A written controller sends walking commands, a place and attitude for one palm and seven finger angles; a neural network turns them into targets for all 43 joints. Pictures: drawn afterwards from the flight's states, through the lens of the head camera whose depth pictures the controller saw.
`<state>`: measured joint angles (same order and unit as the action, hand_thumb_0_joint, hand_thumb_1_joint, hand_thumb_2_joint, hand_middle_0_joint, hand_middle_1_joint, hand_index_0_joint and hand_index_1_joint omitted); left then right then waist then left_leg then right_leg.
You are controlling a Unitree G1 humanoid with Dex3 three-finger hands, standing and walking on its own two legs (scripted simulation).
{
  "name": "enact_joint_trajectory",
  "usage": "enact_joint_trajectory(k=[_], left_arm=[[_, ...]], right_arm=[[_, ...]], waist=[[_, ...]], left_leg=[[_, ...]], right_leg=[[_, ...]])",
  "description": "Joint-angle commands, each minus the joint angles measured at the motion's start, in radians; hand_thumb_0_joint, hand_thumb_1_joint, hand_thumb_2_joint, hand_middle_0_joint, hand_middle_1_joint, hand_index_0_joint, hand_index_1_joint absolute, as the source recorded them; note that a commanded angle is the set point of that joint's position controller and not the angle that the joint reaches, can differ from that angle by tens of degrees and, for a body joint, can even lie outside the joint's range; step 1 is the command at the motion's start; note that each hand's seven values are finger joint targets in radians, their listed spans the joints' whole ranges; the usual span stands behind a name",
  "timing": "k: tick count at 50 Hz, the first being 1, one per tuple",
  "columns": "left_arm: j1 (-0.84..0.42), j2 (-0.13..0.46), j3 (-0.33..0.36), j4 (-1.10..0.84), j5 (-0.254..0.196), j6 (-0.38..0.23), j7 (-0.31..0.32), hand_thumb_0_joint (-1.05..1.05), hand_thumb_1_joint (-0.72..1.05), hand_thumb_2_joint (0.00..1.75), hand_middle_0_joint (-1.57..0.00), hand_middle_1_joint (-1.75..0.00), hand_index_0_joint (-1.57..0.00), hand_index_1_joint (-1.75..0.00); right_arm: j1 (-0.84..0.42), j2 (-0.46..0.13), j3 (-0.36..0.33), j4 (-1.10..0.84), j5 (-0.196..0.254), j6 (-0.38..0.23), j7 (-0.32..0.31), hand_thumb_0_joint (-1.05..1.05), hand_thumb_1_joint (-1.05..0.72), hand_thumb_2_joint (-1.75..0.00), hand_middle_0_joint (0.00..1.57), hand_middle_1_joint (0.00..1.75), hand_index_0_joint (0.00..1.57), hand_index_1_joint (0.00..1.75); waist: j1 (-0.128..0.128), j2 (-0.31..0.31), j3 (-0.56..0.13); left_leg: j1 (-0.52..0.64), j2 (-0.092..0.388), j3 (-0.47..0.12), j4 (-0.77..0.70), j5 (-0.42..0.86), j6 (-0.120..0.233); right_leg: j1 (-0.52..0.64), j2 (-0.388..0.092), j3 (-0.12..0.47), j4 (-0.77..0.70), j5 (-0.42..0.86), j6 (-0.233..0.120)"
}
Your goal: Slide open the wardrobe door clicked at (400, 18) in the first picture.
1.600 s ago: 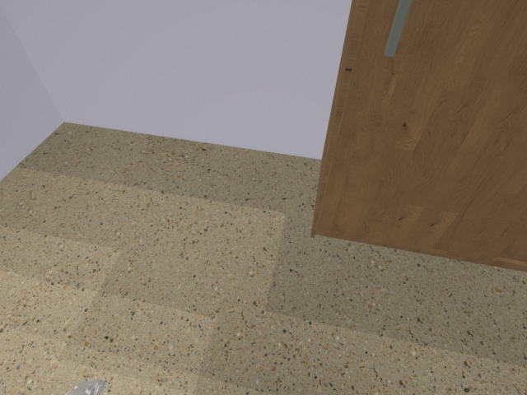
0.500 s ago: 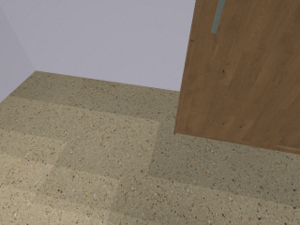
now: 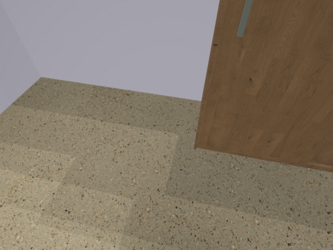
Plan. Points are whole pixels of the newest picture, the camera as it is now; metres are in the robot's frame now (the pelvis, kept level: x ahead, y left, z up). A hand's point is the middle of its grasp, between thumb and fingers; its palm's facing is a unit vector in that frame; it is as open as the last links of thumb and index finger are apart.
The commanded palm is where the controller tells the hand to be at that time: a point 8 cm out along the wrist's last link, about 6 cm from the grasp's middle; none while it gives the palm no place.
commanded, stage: walk to a spot facing it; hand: left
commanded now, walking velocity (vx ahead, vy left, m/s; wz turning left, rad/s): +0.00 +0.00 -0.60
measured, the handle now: out of the picture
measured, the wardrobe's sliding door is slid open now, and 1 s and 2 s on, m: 0.00 0.00 0.00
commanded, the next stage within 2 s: none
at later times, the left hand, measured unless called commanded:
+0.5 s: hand out of the picture +0.05 +0.16 -0.17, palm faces -0.17 -0.95 -0.26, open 7.3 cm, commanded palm none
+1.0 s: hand out of the picture +0.13 +0.20 -0.17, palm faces -0.44 -0.86 -0.25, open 7.3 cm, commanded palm none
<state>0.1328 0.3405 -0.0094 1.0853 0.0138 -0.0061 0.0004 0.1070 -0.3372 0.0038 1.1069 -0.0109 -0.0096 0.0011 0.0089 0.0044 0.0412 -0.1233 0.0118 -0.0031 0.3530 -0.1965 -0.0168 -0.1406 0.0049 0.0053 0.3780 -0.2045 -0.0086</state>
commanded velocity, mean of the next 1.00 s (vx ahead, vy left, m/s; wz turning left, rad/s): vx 0.00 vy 0.00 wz -0.60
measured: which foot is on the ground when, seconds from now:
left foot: down 0.00-0.34, up 0.36-0.80, down 0.82-1.00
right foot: down 0.00-0.82, up 0.84-1.00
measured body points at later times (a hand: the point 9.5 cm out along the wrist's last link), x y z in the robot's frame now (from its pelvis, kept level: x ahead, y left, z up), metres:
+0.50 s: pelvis -0.03 -0.02 -0.01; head +0.01 -0.06 +0.43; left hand +0.06 +0.21 -0.15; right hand +0.00 -0.29 -0.17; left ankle -0.02 +0.13 -0.67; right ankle -0.01 -0.10 -0.75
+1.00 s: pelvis -0.05 +0.04 -0.01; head -0.02 +0.04 +0.44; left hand +0.15 +0.25 -0.15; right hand -0.10 -0.23 -0.13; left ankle +0.00 +0.14 -0.75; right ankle -0.11 -0.07 -0.67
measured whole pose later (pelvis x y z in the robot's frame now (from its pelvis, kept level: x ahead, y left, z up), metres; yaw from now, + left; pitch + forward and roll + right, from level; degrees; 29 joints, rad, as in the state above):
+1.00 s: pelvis -0.05 +0.04 -0.01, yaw -31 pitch +0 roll -1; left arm 0.22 0.30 0.10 0.89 0.03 0.08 -0.03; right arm 0.20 -0.20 -0.03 0.90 -0.02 0.02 -0.03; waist 0.03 -0.04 0.04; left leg -0.20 0.05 0.08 0.47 -0.27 0.00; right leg -0.54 0.04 0.04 1.10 -0.37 0.07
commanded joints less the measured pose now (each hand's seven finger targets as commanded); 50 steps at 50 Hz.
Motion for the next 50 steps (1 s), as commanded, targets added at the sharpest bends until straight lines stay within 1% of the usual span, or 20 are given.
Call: enact_joint_trajectory(k=[1,7,10,12,14,15,16,17,18,19,21,26,36,39,40,41,42,45,47,50], left_arm=[[-0.004,0.126,0.04,-0.069,-0.002,0.004,0.012,0.0,0.9,0.9,-0.2,-0.3,-0.2,-0.3],[0.047,0.097,0.061,-0.148,0.005,0.039,0.006,0.0,0.9,0.9,-0.2,-0.3,-0.2,-0.3],[0.058,0.072,0.067,-0.184,0.006,0.044,-0.002,0.0,0.9,0.9,-0.2,-0.3,-0.2,-0.3],[0.078,0.039,0.073,-0.2,0.006,0.05,-0.008,0.0,0.9,0.9,-0.2,-0.3,-0.2,-0.3],[0.121,0.018,0.082,-0.208,0.006,0.052,-0.013,0.0,0.9,0.9,-0.2,-0.3,-0.2,-0.3],[0.167,0.021,0.088,-0.199,0.009,0.048,-0.016,0.0,0.9,0.9,-0.2,-0.3,-0.2,-0.3],[0.221,0.049,0.1,-0.191,0.015,0.035,-0.014,0.0,0.9,0.9,-0.2,-0.3,-0.2,-0.3],[0.243,0.163,0.12,-0.197,0.027,0.017,0.003,0.0,0.9,0.9,-0.2,-0.3,-0.2,-0.3],[0.27,0.147,0.118,-0.2,0.005,0.019,0.014,0.0,0.9,0.9,-0.2,-0.3,-0.2,-0.3],[0.201,0.133,0.117,-0.213,0.007,0.025,0.017,0.0,0.9,0.9,-0.2,-0.3,-0.2,-0.3],[0.116,0.085,0.109,-0.243,0.005,0.022,0.018,0.0,0.9,0.9,-0.2,-0.3,-0.2,-0.3],[0.161,0.066,0.113,-0.23,0.005,0.017,0.014,0.0,0.9,0.9,-0.2,-0.3,-0.2,-0.3],[0.131,0.094,0.128,-0.245,0.017,0.039,0.011,0.0,0.9,0.9,-0.2,-0.3,-0.2,-0.3],[0.069,0.094,0.126,-0.262,0.01,0.047,0.006,0.0,0.9,0.9,-0.2,-0.3,-0.2,-0.3],[0.051,0.06,0.121,-0.275,0.005,0.049,0.003,0.0,0.9,0.9,-0.2,-0.3,-0.2,-0.3],[0.067,-0.002,0.113,-0.295,-0.002,0.051,-0.011,0.0,0.9,0.9,-0.2,-0.3,-0.2,-0.3],[0.046,0.021,0.125,-0.307,0.01,0.049,-0.014,0.0,0.9,0.9,-0.2,-0.3,-0.2,-0.3],[0.118,0.032,0.14,-0.25,0.019,0.064,-0.036,0.0,0.9,0.9,-0.2,-0.3,-0.2,-0.3],[0.108,0.002,0.128,-0.258,0.014,0.069,-0.042,0.0,0.9,0.9,-0.2,-0.3,-0.2,-0.3],[-0.003,-0.022,0.108,-0.291,0.01,0.06,-0.045,0.0,0.9,0.9,-0.2,-0.3,-0.2,-0.3]], right_arm=[[0.018,-0.117,-0.031,-0.062,0.0,-0.011,-0.023,0.0,-0.9,-0.9,0.2,0.3,0.2,0.3],[0.054,-0.105,-0.06,-0.142,-0.002,0.016,-0.035,0.0,-0.9,-0.9,0.2,0.3,0.2,0.3],[0.049,-0.118,-0.079,-0.177,-0.002,0.018,-0.037,0.0,-0.9,-0.9,0.2,0.3,0.2,0.3],[0.026,-0.12,-0.089,-0.197,-0.004,0.012,-0.035,0.0,-0.9,-0.9,0.2,0.3,0.2,0.3],[-0.009,-0.114,-0.095,-0.218,-0.008,0.011,-0.034,0.0,-0.9,-0.9,0.2,0.3,0.2,0.3],[-0.025,-0.112,-0.096,-0.229,-0.009,0.014,-0.033,0.0,-0.9,-0.9,0.2,0.3,0.2,0.3],[-0.027,-0.087,-0.097,-0.239,-0.007,0.022,-0.03,0.0,-0.9,-0.9,0.2,0.3,0.2,0.3],[0.002,0.005,-0.081,-0.27,0.0,0.026,-0.024,0.0,-0.9,-0.9,0.2,0.3,0.2,0.3],[-0.029,-0.032,-0.082,-0.277,0.0,0.034,-0.031,0.0,-0.9,-0.9,0.2,0.3,0.2,0.3],[-0.036,-0.018,-0.088,-0.268,0.004,0.036,-0.031,0.0,-0.9,-0.9,0.2,0.3,0.2,0.3],[0.005,-0.018,-0.088,-0.241,-0.004,0.032,-0.024,0.0,-0.9,-0.9,0.2,0.3,0.2,0.3],[0.018,0.008,-0.086,-0.235,-0.005,0.036,-0.027,0.0,-0.9,-0.9,0.2,0.3,0.2,0.3],[0.026,0.013,-0.079,-0.272,0.011,0.02,-0.036,0.0,-0.9,-0.9,0.2,0.3,0.2,0.3],[0.158,-0.002,-0.082,-0.242,0.016,0.007,-0.045,0.0,-0.9,-0.9,0.2,0.3,0.2,0.3],[0.198,-0.032,-0.089,-0.239,0.014,-0.001,-0.05,0.0,-0.9,-0.9,0.2,0.3,0.2,0.3],[0.176,-0.123,-0.104,-0.258,-0.003,-0.003,-0.053,0.0,-0.9,-0.9,0.2,0.3,0.2,0.3],[0.116,-0.153,-0.107,-0.291,-0.002,0.004,-0.049,0.0,-0.9,-0.9,0.2,0.3,0.2,0.3],[-0.045,-0.043,-0.07,-0.324,-0.01,-0.004,-0.048,0.0,-0.9,-0.9,0.2,0.3,0.2,0.3],[-0.008,-0.045,-0.075,-0.315,-0.013,-0.007,-0.046,0.0,-0.9,-0.9,0.2,0.3,0.2,0.3],[0.132,-0.064,-0.089,-0.267,-0.016,-0.005,-0.042,0.0,-0.9,-0.9,0.2,0.3,0.2,0.3]], waist=[[-0.013,-0.013,-0.071],[-0.015,0.0,-0.068],[-0.012,0.084,-0.068],[0.004,0.183,-0.058],[0.03,0.182,-0.047],[0.056,0.129,-0.055],[0.08,-0.015,-0.048],[0.067,-0.376,-0.049],[0.089,-0.291,-0.067],[0.051,-0.212,-0.026],[0.011,-0.099,-0.044],[0.022,-0.11,-0.109],[0.028,-0.164,-0.111],[-0.032,-0.157,-0.147],[-0.055,-0.072,-0.14],[-0.048,0.211,-0.102],[-0.034,0.253,-0.043],[0.058,0.125,0.006],[0.037,0.143,0.0],[-0.038,0.146,-0.017]], left_leg=[[0.025,0.118,-0.032,0.016,0.151,0.021],[-0.013,0.158,-0.006,0.09,0.09,0.032],[-0.036,0.23,-0.05,0.062,0.067,0.072],[-0.071,0.322,-0.09,0.024,0.144,0.136],[-0.127,0.35,-0.046,0.079,0.22,0.152],[-0.177,0.318,0.002,0.174,0.198,0.118],[-0.259,0.22,0.092,0.385,0.07,0.042],[-0.485,0.034,0.158,0.677,-0.346,-0.045],[-0.436,0.025,-0.016,0.764,-0.382,-0.033],[-0.456,0.04,-0.046,0.825,-0.328,-0.029],[-0.433,0.066,-0.044,0.811,-0.203,-0.039],[-0.408,0.038,-0.022,0.717,-0.166,-0.056],[-0.236,-0.008,-0.029,0.341,-0.24,-0.023],[0.004,-0.024,-0.01,0.073,-0.108,0.005],[0.138,0.059,-0.09,-0.026,-0.122,0.036],[0.211,0.299,-0.347,-0.153,-0.252,0.109],[0.003,0.479,-0.44,-0.192,-0.228,0.178],[-0.217,0.302,-0.156,-0.126,-0.052,0.145],[-0.125,0.257,-0.063,-0.076,0.044,0.146],[0.03,0.288,-0.036,-0.011,0.26,0.166]], right_leg=[[-0.041,-0.116,0.133,-0.012,0.235,-0.022],[-0.155,-0.074,0.158,0.132,0.238,-0.023],[-0.212,-0.02,0.111,0.269,0.15,-0.009],[-0.234,0.009,0.029,0.432,-0.144,0.012],[-0.178,-0.03,0.005,0.431,-0.247,0.015],[-0.099,-0.032,0.001,0.334,-0.166,0.009],[-0.03,-0.076,0.09,0.145,0.048,-0.012],[0.032,-0.336,0.533,-0.039,0.316,-0.102],[-0.051,-0.342,0.585,-0.114,0.297,-0.144],[-0.092,-0.319,0.575,-0.114,0.145,-0.175],[-0.087,-0.243,0.447,-0.076,0.111,-0.175],[-0.011,-0.183,0.404,-0.051,0.182,-0.157],[-0.081,-0.148,0.532,-0.067,0.122,-0.162],[-0.203,-0.083,0.496,-0.034,0.053,-0.081],[-0.355,-0.006,0.421,0.046,-0.089,-0.031],[-0.566,0.124,0.247,0.282,-0.245,0.015],[-0.547,0.085,0.098,0.562,-0.311,0.054],[-0.425,0.025,0.076,0.868,-0.166,0.075],[-0.447,0.005,0.039,0.817,-0.165,0.082],[-0.445,-0.018,-0.028,0.599,-0.222,0.083]])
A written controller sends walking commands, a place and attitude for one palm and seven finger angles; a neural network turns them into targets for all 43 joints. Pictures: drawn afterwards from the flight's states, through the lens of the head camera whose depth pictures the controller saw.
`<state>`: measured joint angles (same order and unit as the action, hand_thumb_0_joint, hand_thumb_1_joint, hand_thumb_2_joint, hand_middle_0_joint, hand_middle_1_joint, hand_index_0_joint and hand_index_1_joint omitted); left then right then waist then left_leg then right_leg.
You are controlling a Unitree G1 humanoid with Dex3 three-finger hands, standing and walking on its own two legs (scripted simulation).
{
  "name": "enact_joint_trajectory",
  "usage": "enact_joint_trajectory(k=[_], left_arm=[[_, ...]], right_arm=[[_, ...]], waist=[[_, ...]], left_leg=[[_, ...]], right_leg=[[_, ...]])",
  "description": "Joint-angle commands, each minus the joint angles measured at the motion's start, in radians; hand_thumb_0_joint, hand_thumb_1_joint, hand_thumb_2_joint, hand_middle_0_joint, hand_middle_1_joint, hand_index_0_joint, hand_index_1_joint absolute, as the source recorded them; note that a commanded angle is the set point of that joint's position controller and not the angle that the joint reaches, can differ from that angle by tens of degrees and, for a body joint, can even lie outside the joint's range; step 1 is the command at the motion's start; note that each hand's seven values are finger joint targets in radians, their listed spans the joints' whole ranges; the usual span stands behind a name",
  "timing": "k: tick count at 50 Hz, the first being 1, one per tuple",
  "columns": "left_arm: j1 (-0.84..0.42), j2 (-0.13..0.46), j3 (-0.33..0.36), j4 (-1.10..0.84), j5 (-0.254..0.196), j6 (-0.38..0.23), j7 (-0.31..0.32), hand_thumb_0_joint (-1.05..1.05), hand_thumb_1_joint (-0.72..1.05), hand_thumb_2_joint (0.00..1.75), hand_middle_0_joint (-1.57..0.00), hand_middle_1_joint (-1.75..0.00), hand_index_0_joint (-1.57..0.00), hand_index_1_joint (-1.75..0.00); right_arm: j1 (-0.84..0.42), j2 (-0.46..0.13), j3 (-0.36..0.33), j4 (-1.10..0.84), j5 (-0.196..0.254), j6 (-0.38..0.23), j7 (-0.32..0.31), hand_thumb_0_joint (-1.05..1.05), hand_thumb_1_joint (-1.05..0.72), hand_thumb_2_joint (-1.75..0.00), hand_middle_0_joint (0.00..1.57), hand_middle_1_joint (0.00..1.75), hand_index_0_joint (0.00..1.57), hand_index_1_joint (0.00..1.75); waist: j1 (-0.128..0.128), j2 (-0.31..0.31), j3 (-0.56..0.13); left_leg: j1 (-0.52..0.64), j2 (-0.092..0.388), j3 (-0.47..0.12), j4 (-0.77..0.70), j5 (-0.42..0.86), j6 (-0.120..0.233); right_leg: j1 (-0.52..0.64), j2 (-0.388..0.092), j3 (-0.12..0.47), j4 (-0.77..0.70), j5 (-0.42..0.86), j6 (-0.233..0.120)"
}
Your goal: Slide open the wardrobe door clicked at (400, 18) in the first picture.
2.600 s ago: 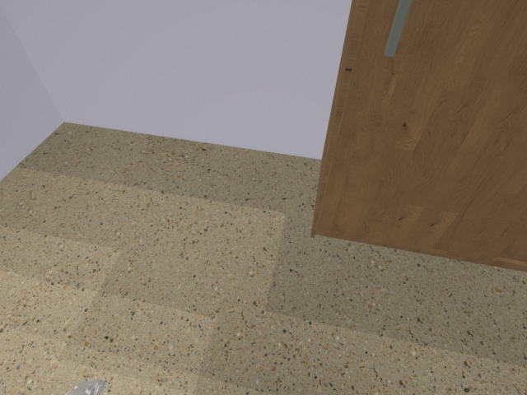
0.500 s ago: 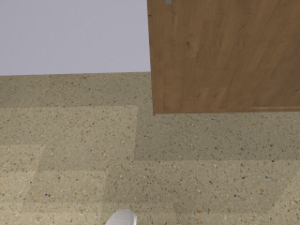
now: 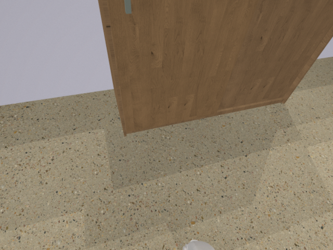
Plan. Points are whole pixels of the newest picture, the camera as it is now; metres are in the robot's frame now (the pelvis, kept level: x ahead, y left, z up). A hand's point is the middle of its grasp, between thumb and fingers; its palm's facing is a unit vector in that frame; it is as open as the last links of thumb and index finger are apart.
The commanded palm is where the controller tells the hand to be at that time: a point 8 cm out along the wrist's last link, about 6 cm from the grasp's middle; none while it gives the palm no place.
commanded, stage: walk to a spot facing it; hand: left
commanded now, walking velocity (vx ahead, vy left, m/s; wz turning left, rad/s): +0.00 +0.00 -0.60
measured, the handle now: out of the picture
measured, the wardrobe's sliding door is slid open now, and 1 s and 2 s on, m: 0.00 0.00 0.00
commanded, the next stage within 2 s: turn to face it in 1.04 s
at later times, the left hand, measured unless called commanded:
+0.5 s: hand out of the picture +0.13 +0.16 -0.17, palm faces -0.26 -0.95 -0.19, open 7.3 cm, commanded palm none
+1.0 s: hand (164, 166) +0.41 +0.04 -0.17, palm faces -0.60 -0.79 -0.17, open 7.3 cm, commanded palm none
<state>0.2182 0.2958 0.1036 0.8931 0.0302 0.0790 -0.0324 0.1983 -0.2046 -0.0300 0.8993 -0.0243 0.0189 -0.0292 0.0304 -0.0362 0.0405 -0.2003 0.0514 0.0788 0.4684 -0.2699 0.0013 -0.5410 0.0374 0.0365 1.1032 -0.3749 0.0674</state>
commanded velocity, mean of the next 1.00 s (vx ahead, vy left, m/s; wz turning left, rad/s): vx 0.24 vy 0.00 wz -0.58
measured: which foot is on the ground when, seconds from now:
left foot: down 0.00-0.18, up 0.20-0.56, down 0.58-1.00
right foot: up 0.00-0.18, down 0.20-0.58, up 0.60-1.00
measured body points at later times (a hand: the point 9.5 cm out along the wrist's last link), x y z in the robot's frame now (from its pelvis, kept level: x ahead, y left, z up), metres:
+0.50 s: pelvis +0.05 -0.02 +0.00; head +0.07 -0.02 +0.45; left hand +0.15 +0.21 -0.15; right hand +0.04 -0.30 -0.13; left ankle +0.15 +0.08 -0.71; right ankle -0.03 -0.14 -0.74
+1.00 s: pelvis +0.21 -0.05 +0.00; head +0.25 -0.07 +0.44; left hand +0.44 +0.08 -0.15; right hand +0.02 -0.17 -0.15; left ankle +0.18 +0.07 -0.74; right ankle +0.22 -0.22 -0.69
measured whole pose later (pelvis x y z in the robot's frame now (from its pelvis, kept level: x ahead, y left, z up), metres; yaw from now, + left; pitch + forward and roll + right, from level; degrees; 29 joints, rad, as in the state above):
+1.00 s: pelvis +0.21 -0.05 +0.00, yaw -36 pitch +0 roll +0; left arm 0.12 0.20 0.09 0.95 0.04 0.05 -0.04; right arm 0.45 -0.11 -0.03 1.07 -0.03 -0.05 -0.02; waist -0.05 -0.02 0.08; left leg 0.00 0.11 0.39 0.39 -0.36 -0.02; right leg -0.61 -0.09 -0.11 0.89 -0.19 0.03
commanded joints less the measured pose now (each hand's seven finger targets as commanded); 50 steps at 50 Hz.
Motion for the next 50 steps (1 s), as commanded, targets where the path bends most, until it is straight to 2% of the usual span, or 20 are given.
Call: enact_joint_trajectory(k=[1,4,6,8,9,10,11,12,15,24,26,27,28,29,30,32,34,36,45,50], left_arm=[[-0.104,0.015,-0.01,-0.105,-0.008,-0.027,-0.013,0.0,0.9,0.9,-0.2,-0.3,-0.2,-0.3],[-0.118,0.012,-0.016,-0.107,-0.011,-0.033,-0.012,0.0,0.9,0.9,-0.2,-0.3,-0.2,-0.3],[-0.094,0.014,-0.016,-0.098,-0.01,-0.039,-0.016,0.0,0.9,0.9,-0.2,-0.3,-0.2,-0.3],[0.022,0.056,-0.004,-0.056,-0.007,-0.055,-0.014,0.0,0.9,0.9,-0.2,-0.3,-0.2,-0.3],[0.102,0.185,0.021,-0.029,0.002,-0.072,0.001,0.0,0.9,0.9,-0.2,-0.3,-0.2,-0.3],[0.178,0.248,0.031,-0.016,-0.015,-0.07,0.017,0.0,0.9,0.9,-0.2,-0.3,-0.2,-0.3],[0.178,0.226,0.032,-0.014,-0.018,-0.071,0.03,0.0,0.9,0.9,-0.2,-0.3,-0.2,-0.3],[0.123,0.204,0.026,-0.023,-0.014,-0.076,0.031,0.0,0.9,0.9,-0.2,-0.3,-0.2,-0.3],[0.021,0.132,0.003,-0.037,-0.006,-0.098,0.032,0.0,0.9,0.9,-0.2,-0.3,-0.2,-0.3],[0.057,0.138,0.004,0.001,-0.002,-0.114,0.026,0.0,0.9,0.9,-0.2,-0.3,-0.2,-0.3],[0.004,0.133,0.009,-0.005,-0.003,-0.108,0.026,0.0,0.9,0.9,-0.2,-0.3,-0.2,-0.3],[-0.006,0.096,0.004,-0.011,-0.005,-0.103,0.022,0.0,0.9,0.9,-0.2,-0.3,-0.2,-0.3],[0.007,0.024,-0.007,-0.024,-0.013,-0.097,0.014,0.0,0.9,0.9,-0.2,-0.3,-0.2,-0.3],[0.032,-0.028,-0.017,-0.052,-0.017,-0.095,0.005,0.0,0.9,0.9,-0.2,-0.3,-0.2,-0.3],[0.007,0.008,-0.01,-0.058,-0.009,-0.093,0.006,0.0,0.9,0.9,-0.2,-0.3,-0.2,-0.3],[-0.031,0.015,0.004,-0.027,0.003,-0.091,-0.014,0.0,0.9,0.9,-0.2,-0.3,-0.2,-0.3],[0.034,-0.024,0.002,0.01,0.006,-0.076,-0.023,0.0,0.9,0.9,-0.2,-0.3,-0.2,-0.3],[0.066,-0.046,0.002,0.026,0.005,-0.066,-0.021,0.0,0.9,0.9,-0.2,-0.3,-0.2,-0.3],[-0.152,-0.089,-0.012,-0.032,0.007,-0.056,-0.021,0.0,0.9,0.9,-0.2,-0.3,-0.2,-0.3],[-0.24,-0.096,-0.021,-0.048,0.002,-0.07,-0.016,0.0,0.9,0.9,-0.2,-0.3,-0.2,-0.3]], right_arm=[[0.062,-0.209,-0.061,-0.049,-0.004,-0.033,-0.01,0.0,-0.9,-0.9,0.2,0.3,0.2,0.3],[0.081,-0.236,-0.072,-0.034,-0.004,-0.027,-0.001,0.0,-0.9,-0.9,0.2,0.3,0.2,0.3],[0.091,-0.247,-0.075,-0.027,-0.007,-0.024,0.005,0.0,-0.9,-0.9,0.2,0.3,0.2,0.3],[0.071,-0.229,-0.068,-0.03,0.0,-0.021,0.012,0.0,-0.9,-0.9,0.2,0.3,0.2,0.3],[0.081,-0.146,-0.046,-0.059,0.012,-0.016,0.022,0.0,-0.9,-0.9,0.2,0.3,0.2,0.3],[-0.053,-0.137,-0.033,-0.118,-0.001,-0.014,0.026,0.0,-0.9,-0.9,0.2,0.3,0.2,0.3],[-0.11,-0.17,-0.042,-0.134,0.002,-0.013,0.024,0.0,-0.9,-0.9,0.2,0.3,0.2,0.3],[-0.132,-0.166,-0.047,-0.125,0.001,-0.019,0.032,0.0,-0.9,-0.9,0.2,0.3,0.2,0.3],[-0.03,-0.146,-0.052,-0.065,-0.009,-0.028,0.045,0.0,-0.9,-0.9,0.2,0.3,0.2,0.3],[-0.034,-0.112,-0.048,-0.088,0.005,-0.058,0.051,0.0,-0.9,-0.9,0.2,0.3,0.2,0.3],[0.082,-0.116,-0.052,-0.055,0.008,-0.068,0.04,0.0,-0.9,-0.9,0.2,0.3,0.2,0.3],[0.181,-0.146,-0.058,-0.019,0.007,-0.074,0.028,0.0,-0.9,-0.9,0.2,0.3,0.2,0.3],[0.307,-0.237,-0.078,0.014,-0.005,-0.082,0.012,0.0,-0.9,-0.9,0.2,0.3,0.2,0.3],[0.382,-0.32,-0.085,0.025,-0.016,-0.079,0.008,0.0,-0.9,-0.9,0.2,0.3,0.2,0.3],[0.315,-0.294,-0.073,0.013,-0.01,-0.072,0.007,0.0,-0.9,-0.9,0.2,0.3,0.2,0.3],[0.189,-0.188,-0.047,-0.006,-0.007,-0.084,0.004,0.0,-0.9,-0.9,0.2,0.3,0.2,0.3],[0.134,-0.131,-0.033,-0.002,-0.002,-0.098,0.0,0.0,-0.9,-0.9,0.2,0.3,0.2,0.3],[0.162,-0.098,-0.029,0.021,0.004,-0.109,-0.005,0.0,-0.9,-0.9,0.2,0.3,0.2,0.3],[0.317,-0.06,-0.034,0.125,0.0,-0.103,-0.006,0.0,-0.9,-0.9,0.2,0.3,0.2,0.3],[0.335,-0.077,-0.045,0.146,-0.01,-0.079,-0.003,0.0,-0.9,-0.9,0.2,0.3,0.2,0.3]], waist=[[-0.068,0.207,-0.029],[-0.079,0.248,-0.037],[-0.069,0.256,-0.073],[0.0,0.151,-0.121],[0.036,-0.189,-0.155],[0.103,-0.282,-0.104],[0.101,-0.199,-0.068],[0.079,-0.19,0.001],[-0.01,-0.094,-0.002],[-0.012,-0.13,0.031],[-0.079,-0.088,0.014],[-0.118,0.003,-0.016],[-0.165,0.239,-0.076],[-0.16,0.459,-0.085],[-0.134,0.381,-0.051],[-0.08,0.182,0.082],[-0.03,0.166,0.064],[-0.023,0.184,0.019],[-0.076,0.124,0.075],[-0.101,0.177,0.079]], left_leg=[[0.126,0.263,-0.104,-0.111,0.383,0.15],[0.091,0.281,-0.066,-0.063,0.454,0.131],[0.075,0.286,-0.048,-0.034,0.303,0.104],[-0.093,0.246,0.036,0.167,0.049,0.022],[-0.399,0.131,0.147,0.443,-0.268,-0.057],[-0.566,0.067,0.041,0.634,-0.407,-0.073],[-0.577,0.09,-0.059,0.674,-0.305,-0.056],[-0.591,0.099,-0.065,0.692,-0.239,-0.057],[-0.441,0.096,-0.033,0.583,-0.096,-0.074],[-0.235,0.037,-0.001,0.252,-0.04,-0.068],[-0.017,0.017,0.013,0.118,0.01,-0.063],[0.153,0.017,0.017,0.037,0.004,-0.064],[0.301,0.199,-0.21,-0.103,-0.244,-0.026],[0.309,0.448,-0.541,-0.296,-0.505,0.051],[0.161,0.502,-0.641,-0.367,-0.673,0.088],[-0.004,0.403,-0.438,-0.371,-0.541,0.061],[-0.018,0.317,-0.184,-0.329,-0.266,0.011],[0.029,0.281,-0.054,-0.299,-0.072,-0.006],[0.234,0.323,0.103,-0.249,0.324,0.089],[0.223,0.317,0.218,-0.115,0.638,0.088]], right_leg=[[-0.009,-0.06,-0.073,-0.197,-0.063,0.005],[0.117,-0.045,-0.114,-0.339,-0.066,-0.014],[0.206,-0.029,-0.142,-0.448,-0.056,-0.033],[0.486,-0.043,-0.123,-0.682,0.077,-0.069],[0.727,-0.303,0.229,-0.816,-0.035,-0.164],[0.656,-0.457,0.495,-0.885,0.029,-0.258],[0.572,-0.42,0.496,-0.909,-0.155,-0.287],[0.495,-0.381,0.484,-0.936,-0.284,-0.283],[0.402,-0.284,0.273,-0.88,-0.05,-0.244],[0.292,-0.244,0.283,-0.856,-0.006,-0.238],[0.183,-0.207,0.264,-0.774,-0.035,-0.208],[0.102,-0.137,0.219,-0.657,-0.035,-0.177],[-0.024,-0.019,0.122,-0.361,-0.076,-0.134],[-0.168,0.061,-0.032,-0.041,-0.235,-0.082],[-0.174,-0.024,0.038,0.086,-0.176,-0.094],[-0.169,-0.09,0.004,0.18,-0.007,-0.088],[-0.12,-0.11,-0.016,0.17,0.12,-0.066],[-0.11,-0.112,-0.024,0.167,0.184,-0.053],[-0.246,-0.154,-0.117,-0.094,0.204,-0.023],[-0.069,-0.084,-0.204,-0.367,0.133,-0.064]])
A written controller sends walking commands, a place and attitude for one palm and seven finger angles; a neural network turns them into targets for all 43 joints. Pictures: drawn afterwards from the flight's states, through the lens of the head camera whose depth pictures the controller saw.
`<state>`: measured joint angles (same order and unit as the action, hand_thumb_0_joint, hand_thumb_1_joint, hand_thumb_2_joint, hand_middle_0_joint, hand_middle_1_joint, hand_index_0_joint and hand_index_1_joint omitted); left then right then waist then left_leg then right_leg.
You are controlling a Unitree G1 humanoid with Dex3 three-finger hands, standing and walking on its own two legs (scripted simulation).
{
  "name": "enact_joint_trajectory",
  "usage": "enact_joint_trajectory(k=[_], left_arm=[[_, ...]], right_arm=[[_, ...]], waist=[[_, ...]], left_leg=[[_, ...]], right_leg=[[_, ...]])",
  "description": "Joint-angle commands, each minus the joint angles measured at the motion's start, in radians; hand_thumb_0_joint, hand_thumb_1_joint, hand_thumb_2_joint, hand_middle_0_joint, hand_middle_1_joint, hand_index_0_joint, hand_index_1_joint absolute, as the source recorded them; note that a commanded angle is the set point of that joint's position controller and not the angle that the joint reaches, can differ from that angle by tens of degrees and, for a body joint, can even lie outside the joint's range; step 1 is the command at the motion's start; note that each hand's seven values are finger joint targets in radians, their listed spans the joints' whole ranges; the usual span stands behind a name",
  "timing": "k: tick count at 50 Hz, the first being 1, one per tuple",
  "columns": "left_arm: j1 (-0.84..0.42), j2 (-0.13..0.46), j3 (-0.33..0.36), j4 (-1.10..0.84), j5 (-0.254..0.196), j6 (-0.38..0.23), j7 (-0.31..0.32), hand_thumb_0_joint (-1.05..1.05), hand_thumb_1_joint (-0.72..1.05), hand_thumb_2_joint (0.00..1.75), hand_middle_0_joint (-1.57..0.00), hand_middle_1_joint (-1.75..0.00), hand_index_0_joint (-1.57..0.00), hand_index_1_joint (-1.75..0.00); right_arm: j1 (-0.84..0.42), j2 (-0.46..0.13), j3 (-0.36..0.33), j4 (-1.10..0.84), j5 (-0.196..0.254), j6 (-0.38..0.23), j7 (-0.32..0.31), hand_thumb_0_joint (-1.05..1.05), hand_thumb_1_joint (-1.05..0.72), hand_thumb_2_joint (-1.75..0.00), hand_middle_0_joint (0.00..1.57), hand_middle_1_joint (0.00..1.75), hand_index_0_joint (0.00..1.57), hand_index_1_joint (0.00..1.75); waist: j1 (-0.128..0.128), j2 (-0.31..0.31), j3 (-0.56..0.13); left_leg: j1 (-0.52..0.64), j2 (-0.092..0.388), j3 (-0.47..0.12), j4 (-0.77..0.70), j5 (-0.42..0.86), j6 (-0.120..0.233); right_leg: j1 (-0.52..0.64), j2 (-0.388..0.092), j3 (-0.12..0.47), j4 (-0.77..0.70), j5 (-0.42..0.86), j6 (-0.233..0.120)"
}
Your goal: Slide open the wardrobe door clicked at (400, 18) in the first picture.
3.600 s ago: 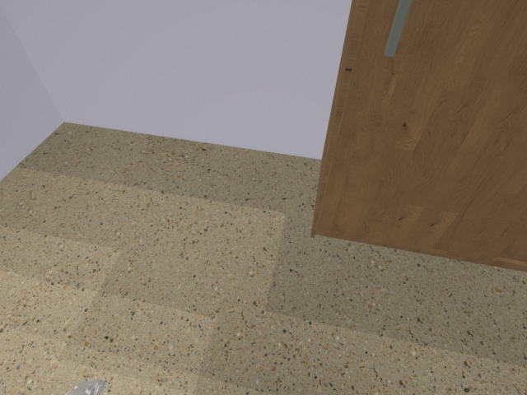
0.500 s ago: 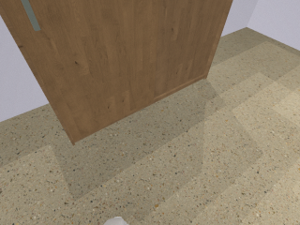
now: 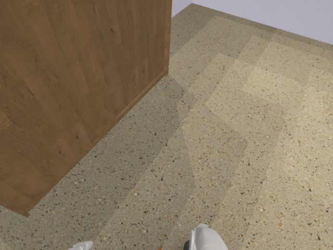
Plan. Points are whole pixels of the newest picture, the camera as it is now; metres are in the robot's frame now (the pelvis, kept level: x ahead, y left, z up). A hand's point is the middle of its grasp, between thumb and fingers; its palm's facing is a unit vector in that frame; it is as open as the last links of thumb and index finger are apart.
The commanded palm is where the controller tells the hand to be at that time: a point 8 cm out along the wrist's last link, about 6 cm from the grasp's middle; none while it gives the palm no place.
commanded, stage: walk to a spot facing it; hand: left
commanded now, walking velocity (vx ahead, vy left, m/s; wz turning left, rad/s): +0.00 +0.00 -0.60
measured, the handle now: out of the picture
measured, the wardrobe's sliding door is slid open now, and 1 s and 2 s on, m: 0.00 0.00 0.00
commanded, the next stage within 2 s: turn to face it in 0.04 s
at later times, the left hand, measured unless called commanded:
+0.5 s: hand (118, 212) +0.24 +0.15 -0.17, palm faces +0.05 -0.99 -0.16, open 7.3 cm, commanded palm none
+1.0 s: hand (87, 241) +0.17 +0.22 -0.16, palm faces +0.31 -0.91 -0.27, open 7.3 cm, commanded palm none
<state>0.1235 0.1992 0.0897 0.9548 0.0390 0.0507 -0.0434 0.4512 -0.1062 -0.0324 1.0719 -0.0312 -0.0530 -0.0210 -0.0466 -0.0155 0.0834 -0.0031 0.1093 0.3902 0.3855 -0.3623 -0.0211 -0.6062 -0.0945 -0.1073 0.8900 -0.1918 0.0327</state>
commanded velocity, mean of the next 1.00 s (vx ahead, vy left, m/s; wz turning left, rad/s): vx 0.00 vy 0.00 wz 0.47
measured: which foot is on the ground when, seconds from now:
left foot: down 0.00-0.12, up 0.14-0.54, down 0.56-1.00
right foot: up 0.00-0.10, down 0.12-0.56, up 0.58-1.00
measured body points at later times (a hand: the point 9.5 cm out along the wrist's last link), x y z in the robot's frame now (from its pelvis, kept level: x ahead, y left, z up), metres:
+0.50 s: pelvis +0.13 -0.02 -0.01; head +0.14 -0.01 +0.44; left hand +0.24 +0.20 -0.15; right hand +0.19 -0.26 -0.15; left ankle +0.16 +0.08 -0.71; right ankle +0.15 -0.11 -0.74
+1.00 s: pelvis +0.14 -0.02 +0.00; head +0.18 +0.00 +0.45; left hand +0.15 +0.26 -0.14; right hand +0.27 -0.25 -0.14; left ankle +0.16 +0.07 -0.74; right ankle +0.16 -0.19 -0.69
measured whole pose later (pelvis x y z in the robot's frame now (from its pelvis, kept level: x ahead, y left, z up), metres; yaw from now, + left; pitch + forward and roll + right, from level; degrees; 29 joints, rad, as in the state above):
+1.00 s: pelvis +0.14 -0.02 +0.00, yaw +17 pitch +2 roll -2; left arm 0.15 0.25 0.08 0.94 0.01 0.06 0.02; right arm 0.21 -0.21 -0.07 0.94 -0.02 0.03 0.01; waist -0.03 0.01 0.06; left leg -0.32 -0.04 -0.05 0.46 -0.17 0.05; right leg -0.40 -0.06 0.00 0.88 -0.43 0.10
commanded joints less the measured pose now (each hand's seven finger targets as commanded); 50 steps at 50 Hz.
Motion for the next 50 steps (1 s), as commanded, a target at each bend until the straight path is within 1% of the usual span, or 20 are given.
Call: enact_joint_trajectory(k=[1,3,4,5,6,7,10,13,15,18,23,26,27,28,29,30,32,35,45,50], left_arm=[[-0.114,0.004,-0.005,-0.103,-0.006,-0.046,-0.004,0.0,0.9,0.9,-0.2,-0.3,-0.2,-0.3],[0.027,0.046,0.005,-0.063,-0.003,-0.062,0.001,0.0,0.9,0.9,-0.2,-0.3,-0.2,-0.3],[0.164,0.104,0.02,-0.028,-0.002,-0.08,0.008,0.0,0.9,0.9,-0.2,-0.3,-0.2,-0.3],[0.29,0.227,0.041,-0.002,-0.004,-0.093,0.024,0.0,0.9,0.9,-0.2,-0.3,-0.2,-0.3],[0.336,0.302,0.052,0.018,-0.034,-0.092,0.037,0.0,0.9,0.9,-0.2,-0.3,-0.2,-0.3],[0.305,0.284,0.05,-0.008,-0.041,-0.085,0.055,0.0,0.9,0.9,-0.2,-0.3,-0.2,-0.3],[0.067,0.141,0.006,-0.056,-0.031,-0.08,0.076,0.0,0.9,0.9,-0.2,-0.3,-0.2,-0.3],[-0.013,0.087,-0.027,-0.054,-0.019,-0.09,0.077,0.0,0.9,0.9,-0.2,-0.3,-0.2,-0.3],[-0.027,0.071,-0.042,-0.038,-0.019,-0.089,0.073,0.0,0.9,0.9,-0.2,-0.3,-0.2,-0.3],[0.006,0.078,-0.035,-0.037,-0.021,-0.072,0.067,0.0,0.9,0.9,-0.2,-0.3,-0.2,-0.3],[0.069,0.127,-0.006,-0.037,-0.012,-0.061,0.078,0.0,0.9,0.9,-0.2,-0.3,-0.2,-0.3],[0.088,0.139,0.005,-0.04,-0.019,-0.054,0.077,0.0,0.9,0.9,-0.2,-0.3,-0.2,-0.3],[0.098,0.127,0.006,-0.046,-0.025,-0.048,0.073,0.0,0.9,0.9,-0.2,-0.3,-0.2,-0.3],[0.121,0.081,0.002,-0.074,-0.032,-0.042,0.067,0.0,0.9,0.9,-0.2,-0.3,-0.2,-0.3],[0.06,0.062,-0.012,-0.114,-0.026,-0.038,0.07,0.0,0.9,0.9,-0.2,-0.3,-0.2,-0.3],[0.016,0.086,-0.008,-0.12,-0.017,-0.032,0.074,0.0,0.9,0.9,-0.2,-0.3,-0.2,-0.3],[0.018,0.085,0.004,-0.104,-0.018,-0.041,0.063,0.0,0.9,0.9,-0.2,-0.3,-0.2,-0.3],[0.078,0.092,0.01,-0.066,-0.021,-0.035,0.054,0.0,0.9,0.9,-0.2,-0.3,-0.2,-0.3],[0.004,0.117,0.008,-0.09,-0.024,-0.023,0.062,0.0,0.9,0.9,-0.2,-0.3,-0.2,-0.3],[0.028,0.111,-0.003,-0.111,-0.032,-0.027,0.067,0.0,0.9,0.9,-0.2,-0.3,-0.2,-0.3]], right_arm=[[0.063,-0.19,-0.048,-0.035,0.0,-0.005,-0.012,0.0,-0.9,-0.9,0.2,0.3,0.2,0.3],[0.019,-0.229,-0.062,-0.061,0.01,-0.001,-0.009,0.0,-0.9,-0.9,0.2,0.3,0.2,0.3],[-0.002,-0.234,-0.062,-0.08,0.019,0.0,0.0,0.0,-0.9,-0.9,0.2,0.3,0.2,0.3],[0.011,-0.18,-0.051,-0.116,0.035,0.003,0.012,0.0,-0.9,-0.9,0.2,0.3,0.2,0.3],[-0.027,-0.142,-0.044,-0.15,0.034,0.006,-0.001,0.0,-0.9,-0.9,0.2,0.3,0.2,0.3],[-0.055,-0.155,-0.039,-0.162,0.03,0.009,-0.011,0.0,-0.9,-0.9,0.2,0.3,0.2,0.3],[-0.056,-0.128,-0.028,-0.1,0.011,0.046,-0.012,0.0,-0.9,-0.9,0.2,0.3,0.2,0.3],[0.045,-0.088,-0.007,-0.047,0.007,0.081,-0.01,0.0,-0.9,-0.9,0.2,0.3,0.2,0.3],[0.046,-0.075,0.0,-0.041,0.01,0.085,-0.003,0.0,-0.9,-0.9,0.2,0.3,0.2,0.3],[-0.06,-0.105,-0.008,-0.081,0.012,0.088,0.005,0.0,-0.9,-0.9,0.2,0.3,0.2,0.3],[-0.202,-0.117,-0.02,-0.146,0.014,0.081,0.021,0.0,-0.9,-0.9,0.2,0.3,0.2,0.3],[-0.172,-0.132,-0.027,-0.154,0.01,0.077,0.026,0.0,-0.9,-0.9,0.2,0.3,0.2,0.3],[-0.139,-0.166,-0.036,-0.153,0.007,0.072,0.028,0.0,-0.9,-0.9,0.2,0.3,0.2,0.3],[-0.109,-0.253,-0.054,-0.165,0.0,0.064,0.025,0.0,-0.9,-0.9,0.2,0.3,0.2,0.3],[-0.076,-0.301,-0.064,-0.162,-0.002,0.066,0.015,0.0,-0.9,-0.9,0.2,0.3,0.2,0.3],[-0.059,-0.311,-0.066,-0.15,0.001,0.063,0.006,0.0,-0.9,-0.9,0.2,0.3,0.2,0.3],[-0.142,-0.28,-0.059,-0.174,0.002,0.054,0.0,0.0,-0.9,-0.9,0.2,0.3,0.2,0.3],[-0.205,-0.264,-0.053,-0.193,0.011,0.042,-0.001,0.0,-0.9,-0.9,0.2,0.3,0.2,0.3],[-0.174,-0.3,-0.082,-0.176,0.009,0.061,0.01,0.0,-0.9,-0.9,0.2,0.3,0.2,0.3],[-0.219,-0.323,-0.097,-0.198,0.005,0.074,0.014,0.0,-0.9,-0.9,0.2,0.3,0.2,0.3]], waist=[[-0.001,0.172,0.01],[0.071,0.18,-0.098],[0.148,0.133,-0.192],[0.187,-0.091,-0.334],[0.179,-0.177,-0.415],[0.173,-0.173,-0.428],[0.049,0.016,-0.234],[-0.034,-0.022,-0.173],[-0.041,-0.078,-0.145],[0.005,-0.119,-0.068],[0.056,-0.091,-0.042],[0.04,-0.048,-0.075],[0.021,0.039,-0.102],[0.014,0.28,-0.115],[-0.02,0.368,-0.114],[-0.027,0.28,-0.139],[0.009,0.142,-0.146],[0.038,0.1,-0.171],[-0.004,0.164,-0.145],[0.012,0.185,-0.17]], left_leg=[[0.033,0.258,-0.07,0.025,0.831,0.105],[0.02,0.238,-0.036,0.257,0.963,0.069],[-0.109,0.226,-0.041,0.479,0.862,0.024],[-0.439,0.123,-0.062,0.774,0.162,-0.031],[-0.633,0.003,-0.178,1.075,-0.332,-0.069],[-0.616,0.031,-0.35,1.062,-0.237,-0.056],[-0.534,0.077,-0.373,0.97,-0.058,-0.044],[-0.414,0.052,-0.363,0.806,0.0,-0.041],[-0.355,0.033,-0.355,0.686,0.043,-0.032],[-0.402,0.006,-0.332,0.596,0.019,-0.029],[-0.416,0.0,-0.304,0.431,-0.051,-0.02],[-0.295,-0.013,-0.276,0.224,0.074,-0.008],[-0.196,0.018,-0.334,0.107,0.202,0.017],[-0.116,0.213,-0.629,0.012,0.484,0.125],[-0.098,0.342,-0.809,-0.082,0.646,0.244],[-0.109,0.328,-0.801,-0.066,0.617,0.246],[-0.106,0.244,-0.699,-0.045,0.546,0.213],[-0.102,0.147,-0.563,-0.05,0.577,0.158],[-0.095,0.121,-0.691,-0.06,0.441,0.19],[-0.159,0.103,-0.764,-0.018,0.448,0.194]], right_leg=[[0.049,0.074,-0.075,-0.185,-0.048,-0.044],[0.269,0.125,-0.104,-0.287,-0.012,-0.072],[0.541,0.105,-0.076,-0.388,0.12,-0.092],[0.887,-0.151,0.245,-0.349,0.532,-0.183],[0.975,-0.359,0.518,-0.342,1.038,-0.301],[0.877,-0.338,0.476,-0.392,1.006,-0.295],[0.524,-0.23,0.268,-0.488,0.657,-0.225],[0.308,-0.161,0.103,-0.546,0.515,-0.185],[0.243,-0.138,0.06,-0.59,0.33,-0.17],[0.274,-0.164,0.074,-0.632,0.136,-0.176],[0.372,-0.255,0.078,-0.558,0.213,-0.196],[0.379,-0.243,0.004,-0.426,0.215,-0.136],[0.313,-0.208,-0.033,-0.312,0.142,-0.088],[0.143,-0.075,-0.1,-0.117,-0.127,-0.002],[0.028,0.011,-0.047,0.114,-0.47,0.035],[0.016,0.002,0.056,0.231,-0.441,0.022],[-0.021,-0.007,0.1,0.306,-0.295,0.031],[0.027,-0.01,0.092,0.277,-0.171,0.052],[0.078,0.016,0.106,0.065,-0.227,0.077],[0.21,0.062,0.105,-0.136,-0.254,0.055]])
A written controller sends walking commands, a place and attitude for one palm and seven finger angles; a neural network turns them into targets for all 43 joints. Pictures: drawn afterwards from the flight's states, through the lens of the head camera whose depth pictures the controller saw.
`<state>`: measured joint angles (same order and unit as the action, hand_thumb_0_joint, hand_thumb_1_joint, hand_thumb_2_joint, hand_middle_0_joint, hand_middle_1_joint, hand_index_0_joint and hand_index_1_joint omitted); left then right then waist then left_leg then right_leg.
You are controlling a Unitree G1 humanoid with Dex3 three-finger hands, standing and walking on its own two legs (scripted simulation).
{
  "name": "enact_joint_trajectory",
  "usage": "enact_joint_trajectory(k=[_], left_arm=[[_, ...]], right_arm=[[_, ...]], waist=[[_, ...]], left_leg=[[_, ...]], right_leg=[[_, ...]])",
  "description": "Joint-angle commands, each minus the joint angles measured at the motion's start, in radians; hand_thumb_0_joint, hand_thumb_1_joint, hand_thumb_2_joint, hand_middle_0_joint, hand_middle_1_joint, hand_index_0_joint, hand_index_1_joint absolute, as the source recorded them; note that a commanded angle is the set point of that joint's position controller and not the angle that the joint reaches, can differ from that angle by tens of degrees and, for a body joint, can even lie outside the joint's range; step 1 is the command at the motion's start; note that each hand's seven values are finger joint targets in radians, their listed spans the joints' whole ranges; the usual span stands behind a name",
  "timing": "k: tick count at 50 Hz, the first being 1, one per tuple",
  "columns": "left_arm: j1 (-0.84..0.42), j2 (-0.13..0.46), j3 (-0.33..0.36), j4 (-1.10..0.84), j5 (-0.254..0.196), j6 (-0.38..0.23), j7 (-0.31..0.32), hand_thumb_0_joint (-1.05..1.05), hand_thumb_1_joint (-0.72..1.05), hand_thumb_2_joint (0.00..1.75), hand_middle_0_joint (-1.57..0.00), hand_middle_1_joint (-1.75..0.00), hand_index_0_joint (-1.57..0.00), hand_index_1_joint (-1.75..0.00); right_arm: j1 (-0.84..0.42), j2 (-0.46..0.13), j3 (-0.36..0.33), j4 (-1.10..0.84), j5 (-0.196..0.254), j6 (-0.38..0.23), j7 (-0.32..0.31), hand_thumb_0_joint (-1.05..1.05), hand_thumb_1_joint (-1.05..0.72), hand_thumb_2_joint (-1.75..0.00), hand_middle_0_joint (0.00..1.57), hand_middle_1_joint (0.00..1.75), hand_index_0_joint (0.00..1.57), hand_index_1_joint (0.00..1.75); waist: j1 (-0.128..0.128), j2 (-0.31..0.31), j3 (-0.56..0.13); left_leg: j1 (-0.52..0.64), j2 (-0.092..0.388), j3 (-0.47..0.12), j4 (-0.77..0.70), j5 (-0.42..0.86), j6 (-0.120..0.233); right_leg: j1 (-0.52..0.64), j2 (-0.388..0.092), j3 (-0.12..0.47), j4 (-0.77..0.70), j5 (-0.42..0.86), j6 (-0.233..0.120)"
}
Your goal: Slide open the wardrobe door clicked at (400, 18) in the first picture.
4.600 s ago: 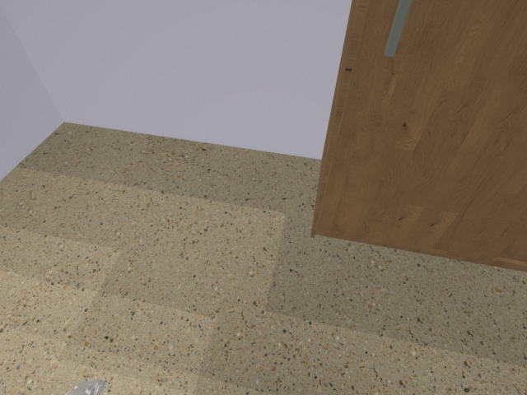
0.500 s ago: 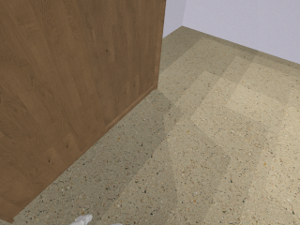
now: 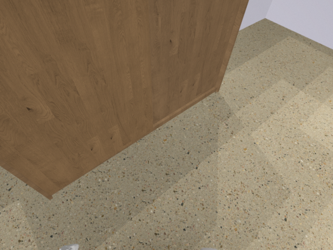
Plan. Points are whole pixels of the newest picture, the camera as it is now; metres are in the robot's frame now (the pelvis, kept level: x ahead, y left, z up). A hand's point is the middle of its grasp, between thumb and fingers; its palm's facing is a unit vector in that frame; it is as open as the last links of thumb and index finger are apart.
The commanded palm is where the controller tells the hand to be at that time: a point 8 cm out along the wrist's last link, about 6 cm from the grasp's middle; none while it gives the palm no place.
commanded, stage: turn to face it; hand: left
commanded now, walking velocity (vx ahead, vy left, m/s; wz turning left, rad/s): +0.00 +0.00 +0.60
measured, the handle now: out of the picture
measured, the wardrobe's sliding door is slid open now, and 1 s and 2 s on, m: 0.00 0.00 0.00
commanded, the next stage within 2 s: take the last steps up to it in 1.10 s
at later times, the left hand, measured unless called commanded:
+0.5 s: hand out of the picture -0.04 +0.18 -0.18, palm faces +0.34 -0.91 -0.25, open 7.3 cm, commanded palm none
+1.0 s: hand out of the picture -0.02 +0.23 -0.16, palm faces +0.53 -0.81 -0.25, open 7.3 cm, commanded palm none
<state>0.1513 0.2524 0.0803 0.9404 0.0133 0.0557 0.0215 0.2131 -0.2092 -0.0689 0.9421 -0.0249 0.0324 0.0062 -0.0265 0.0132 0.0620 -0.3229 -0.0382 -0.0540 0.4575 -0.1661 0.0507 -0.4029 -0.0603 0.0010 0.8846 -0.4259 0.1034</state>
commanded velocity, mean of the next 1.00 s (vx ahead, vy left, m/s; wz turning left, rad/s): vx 0.00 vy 0.00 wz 0.50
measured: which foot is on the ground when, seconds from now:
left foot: down 0.00-0.10, up 0.12-0.52, down 0.54-1.00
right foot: up 0.00-0.10, down 0.12-0.54, up 0.56-1.00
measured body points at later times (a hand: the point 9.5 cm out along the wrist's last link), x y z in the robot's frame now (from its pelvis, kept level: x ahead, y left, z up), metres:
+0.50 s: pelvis -0.02 -0.03 -0.01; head +0.03 -0.01 +0.44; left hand -0.06 +0.23 -0.16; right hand +0.16 -0.25 -0.15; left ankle -0.07 +0.09 -0.71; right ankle -0.01 -0.16 -0.74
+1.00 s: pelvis -0.01 +0.00 +0.00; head +0.03 +0.02 +0.44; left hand -0.05 +0.27 -0.14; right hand +0.18 -0.18 -0.15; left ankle -0.06 +0.08 -0.74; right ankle +0.05 -0.12 -0.71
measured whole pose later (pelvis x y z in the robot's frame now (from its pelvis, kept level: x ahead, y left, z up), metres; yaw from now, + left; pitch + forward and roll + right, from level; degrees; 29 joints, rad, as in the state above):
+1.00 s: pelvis -0.01 +0.00 +0.00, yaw +33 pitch +1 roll +0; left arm 0.12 0.22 0.05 0.89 0.01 0.04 0.02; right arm 0.19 -0.20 -0.05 0.92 -0.03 0.04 0.00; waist -0.03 0.01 0.08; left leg -0.25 -0.05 -0.06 0.49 -0.25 0.04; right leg -0.35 -0.04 -0.03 0.75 -0.41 0.09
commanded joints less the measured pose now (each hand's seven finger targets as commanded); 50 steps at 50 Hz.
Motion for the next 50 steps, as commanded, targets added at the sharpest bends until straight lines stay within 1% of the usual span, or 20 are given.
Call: enact_joint_trajectory(k=[1,3,4,5,6,10,12,20,23,25,26,27,28,29,30,32,34,45,48,50], left_arm=[[0.021,0.058,0.005,-0.096,-0.009,-0.034,0.003,0.0,0.9,0.9,-0.2,-0.3,-0.2,-0.3],[0.106,0.077,0.012,-0.082,-0.01,-0.039,0.008,0.0,0.9,0.9,-0.2,-0.3,-0.2,-0.3],[0.149,0.12,0.022,-0.08,-0.001,-0.047,0.012,0.0,0.9,0.9,-0.2,-0.3,-0.2,-0.3],[0.142,0.225,0.038,-0.097,0.018,-0.058,0.02,0.0,0.9,0.9,-0.2,-0.3,-0.2,-0.3],[0.09,0.24,0.026,-0.125,0.009,-0.047,0.017,0.0,0.9,0.9,-0.2,-0.3,-0.2,-0.3],[-0.04,0.105,0.0,-0.152,0.006,-0.064,0.012,0.0,0.9,0.9,-0.2,-0.3,-0.2,-0.3],[0.013,0.105,-0.003,-0.141,0.006,-0.071,0.013,0.0,0.9,0.9,-0.2,-0.3,-0.2,-0.3],[0.129,0.166,0.013,-0.095,0.018,-0.058,0.01,0.0,0.9,0.9,-0.2,-0.3,-0.2,-0.3],[0.136,0.193,0.024,-0.09,0.018,-0.05,0.007,0.0,0.9,0.9,-0.2,-0.3,-0.2,-0.3],[0.116,0.194,0.029,-0.082,0.013,-0.046,0.004,0.0,0.9,0.9,-0.2,-0.3,-0.2,-0.3],[0.11,0.187,0.028,-0.091,0.003,-0.043,0.0,0.0,0.9,0.9,-0.2,-0.3,-0.2,-0.3],[0.116,0.123,0.023,-0.129,-0.006,-0.041,-0.009,0.0,0.9,0.9,-0.2,-0.3,-0.2,-0.3],[0.057,0.084,0.0,-0.165,0.001,-0.036,-0.007,0.0,0.9,0.9,-0.2,-0.3,-0.2,-0.3],[0.0,0.093,0.002,-0.156,0.003,-0.021,0.006,0.0,0.9,0.9,-0.2,-0.3,-0.2,-0.3],[-0.025,0.095,0.006,-0.15,-0.002,-0.024,0.004,0.0,0.9,0.9,-0.2,-0.3,-0.2,-0.3],[0.013,0.096,0.014,-0.111,0.003,-0.024,-0.01,0.0,0.9,0.9,-0.2,-0.3,-0.2,-0.3],[0.059,0.096,0.015,-0.088,0.003,-0.02,-0.014,0.0,0.9,0.9,-0.2,-0.3,-0.2,-0.3],[-0.031,0.063,-0.005,-0.123,-0.001,-0.027,-0.004,0.0,0.9,0.9,-0.2,-0.3,-0.2,-0.3],[0.006,0.051,-0.01,-0.116,-0.007,-0.034,0.002,0.0,0.9,0.9,-0.2,-0.3,-0.2,-0.3],[0.061,0.061,-0.011,-0.1,-0.007,-0.047,0.006,0.0,0.9,0.9,-0.2,-0.3,-0.2,-0.3]], right_arm=[[0.005,-0.224,-0.063,-0.075,-0.002,-0.008,-0.011,0.0,-0.9,-0.9,0.2,0.3,0.2,0.3],[-0.044,-0.214,-0.066,-0.097,0.005,-0.002,-0.006,0.0,-0.9,-0.9,0.2,0.3,0.2,0.3],[-0.053,-0.176,-0.063,-0.11,0.011,0.001,0.0,0.0,-0.9,-0.9,0.2,0.3,0.2,0.3],[-0.03,-0.098,-0.05,-0.133,0.018,0.001,0.005,0.0,-0.9,-0.9,0.2,0.3,0.2,0.3],[-0.041,-0.132,-0.056,-0.144,-0.002,0.001,0.003,0.0,-0.9,-0.9,0.2,0.3,0.2,0.3],[-0.007,-0.131,-0.054,-0.081,-0.003,0.022,0.023,0.0,-0.9,-0.9,0.2,0.3,0.2,0.3],[-0.021,-0.125,-0.046,-0.079,-0.002,0.026,0.024,0.0,-0.9,-0.9,0.2,0.3,0.2,0.3],[-0.158,-0.104,-0.021,-0.112,0.008,0.024,0.027,0.0,-0.9,-0.9,0.2,0.3,0.2,0.3],[-0.148,-0.1,-0.011,-0.12,0.012,0.011,0.026,0.0,-0.9,-0.9,0.2,0.3,0.2,0.3],[-0.082,-0.12,-0.016,-0.109,0.01,0.002,0.023,0.0,-0.9,-0.9,0.2,0.3,0.2,0.3],[-0.004,-0.168,-0.028,-0.093,0.007,-0.009,0.023,0.0,-0.9,-0.9,0.2,0.3,0.2,0.3],[0.061,-0.292,-0.059,-0.089,-0.001,-0.02,0.017,0.0,-0.9,-0.9,0.2,0.3,0.2,0.3],[0.126,-0.353,-0.069,-0.068,0.012,-0.014,0.011,0.0,-0.9,-0.9,0.2,0.3,0.2,0.3],[0.146,-0.323,-0.064,-0.046,0.014,-0.02,-0.004,0.0,-0.9,-0.9,0.2,0.3,0.2,0.3],[0.096,-0.299,-0.056,-0.063,0.01,-0.019,-0.016,0.0,-0.9,-0.9,0.2,0.3,0.2,0.3],[-0.029,-0.233,-0.034,-0.096,0.004,-0.023,-0.016,0.0,-0.9,-0.9,0.2,0.3,0.2,0.3],[-0.056,-0.216,-0.028,-0.107,0.007,-0.029,-0.015,0.0,-0.9,-0.9,0.2,0.3,0.2,0.3],[0.015,-0.2,-0.037,-0.079,-0.002,-0.02,-0.018,0.0,-0.9,-0.9,0.2,0.3,0.2,0.3],[-0.004,-0.197,-0.036,-0.078,-0.003,-0.016,-0.019,0.0,-0.9,-0.9,0.2,0.3,0.2,0.3],[-0.009,-0.184,-0.036,-0.077,0.004,-0.016,-0.018,0.0,-0.9,-0.9,0.2,0.3,0.2,0.3]], waist=[[0.001,0.165,-0.16],[0.045,0.152,-0.159],[0.07,0.04,-0.156],[0.069,-0.273,-0.136],[0.057,-0.258,-0.099],[-0.02,-0.176,0.001],[0.003,-0.197,-0.019],[0.068,-0.227,-0.041],[0.074,-0.259,-0.075],[0.036,-0.228,-0.113],[-0.012,-0.127,-0.161],[-0.044,0.194,-0.22],[-0.069,0.285,-0.229],[-0.084,0.248,-0.234],[-0.065,0.211,-0.184],[-0.004,0.131,-0.109],[0.017,0.134,-0.113],[-0.015,0.131,-0.11],[0.004,0.157,-0.122],[0.031,0.117,-0.14]], left_leg=[[0.133,0.236,-0.328,-0.078,0.254,0.112],[-0.013,0.187,-0.311,-0.04,0.12,0.062],[-0.152,0.122,-0.258,0.055,-0.036,0.006],[-0.365,-0.024,-0.057,0.312,-0.308,-0.088],[-0.333,-0.012,-0.021,0.519,-0.401,-0.092],[-0.3,0.062,0.016,0.778,-0.199,-0.115],[-0.294,0.07,0.042,0.773,-0.187,-0.132],[-0.194,0.088,0.132,0.46,-0.28,-0.132],[-0.097,0.068,0.181,0.29,-0.273,-0.108],[0.037,0.065,0.196,0.099,-0.147,-0.093],[0.204,0.086,0.158,-0.031,0.024,-0.071],[0.419,0.346,-0.188,-0.062,0.388,0.05],[0.422,0.493,-0.301,-0.06,0.693,0.163],[0.377,0.46,-0.289,-0.058,0.65,0.156],[0.316,0.422,-0.267,-0.059,0.558,0.152],[0.209,0.308,-0.142,-0.083,0.437,0.097],[0.195,0.263,-0.098,-0.099,0.415,0.082],[0.227,0.265,-0.224,-0.075,0.445,0.132],[0.192,0.25,-0.25,-0.047,0.482,0.123],[0.141,0.221,-0.244,0.009,0.448,0.088]], right_leg=[[0.062,0.041,-0.007,-0.197,-0.002,-0.022],[0.253,0.042,-0.022,-0.397,0.146,-0.036],[0.385,-0.047,0.053,-0.549,0.151,-0.065],[0.468,-0.344,0.366,-0.677,0.064,-0.164],[0.283,-0.449,0.373,-0.676,0.089,-0.227],[0.172,-0.247,0.069,-0.582,0.357,-0.176],[0.232,-0.245,0.014,-0.551,0.486,-0.185],[0.326,-0.31,-0.061,-0.5,0.615,-0.213],[0.34,-0.316,-0.096,-0.437,0.681,-0.2],[0.31,-0.304,-0.152,-0.332,0.651,-0.152],[0.216,-0.281,-0.191,-0.174,0.592,-0.104],[-0.074,-0.144,-0.224,0.073,0.131,-0.02],[-0.193,-0.086,-0.136,0.221,-0.266,-0.003],[-0.203,-0.089,-0.039,0.282,-0.224,-0.01],[-0.216,-0.09,-0.02,0.316,-0.162,-0.008],[-0.171,-0.088,-0.021,0.316,-0.017,-0.003],[-0.138,-0.075,-0.027,0.286,0.044,0.004],[-0.043,-0.006,-0.024,-0.035,-0.017,-0.002],[0.058,0.026,-0.033,-0.171,0.013,-0.021],[0.189,0.033,-0.039,-0.368,0.165,-0.031]])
